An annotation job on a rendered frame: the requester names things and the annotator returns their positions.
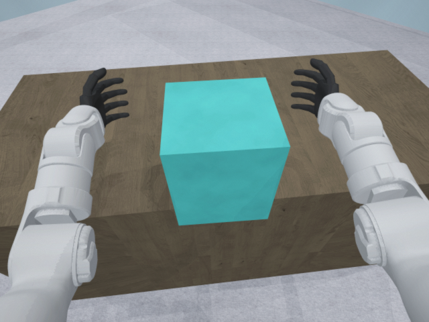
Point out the pedestal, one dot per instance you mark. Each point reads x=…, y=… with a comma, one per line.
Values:
x=140, y=246

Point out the carton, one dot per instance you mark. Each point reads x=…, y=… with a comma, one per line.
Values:
x=223, y=149

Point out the robot left upper arm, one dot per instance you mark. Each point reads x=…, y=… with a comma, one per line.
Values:
x=49, y=263

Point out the robot right upper arm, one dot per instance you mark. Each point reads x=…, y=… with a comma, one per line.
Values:
x=394, y=234

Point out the robot left forearm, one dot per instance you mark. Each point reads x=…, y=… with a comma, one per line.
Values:
x=62, y=189

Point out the robot right forearm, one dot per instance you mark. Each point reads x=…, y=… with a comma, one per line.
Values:
x=374, y=171

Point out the robot right hand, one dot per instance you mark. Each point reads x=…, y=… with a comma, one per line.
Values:
x=325, y=85

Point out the robot left hand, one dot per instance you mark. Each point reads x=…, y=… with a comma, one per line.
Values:
x=92, y=95

